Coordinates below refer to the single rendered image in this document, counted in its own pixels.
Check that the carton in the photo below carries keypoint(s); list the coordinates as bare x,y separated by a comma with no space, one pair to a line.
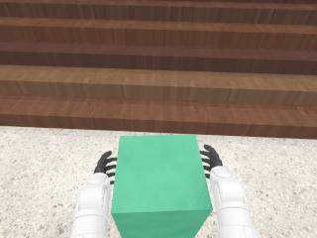
160,187

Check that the robot left forearm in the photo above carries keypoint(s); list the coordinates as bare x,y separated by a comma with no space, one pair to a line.
91,211

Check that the right robot hand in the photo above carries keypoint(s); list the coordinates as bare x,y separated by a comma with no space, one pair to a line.
213,161

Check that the left robot hand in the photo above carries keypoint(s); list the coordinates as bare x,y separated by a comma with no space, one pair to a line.
102,168

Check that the robot right forearm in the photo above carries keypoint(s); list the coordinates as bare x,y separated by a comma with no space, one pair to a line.
231,205

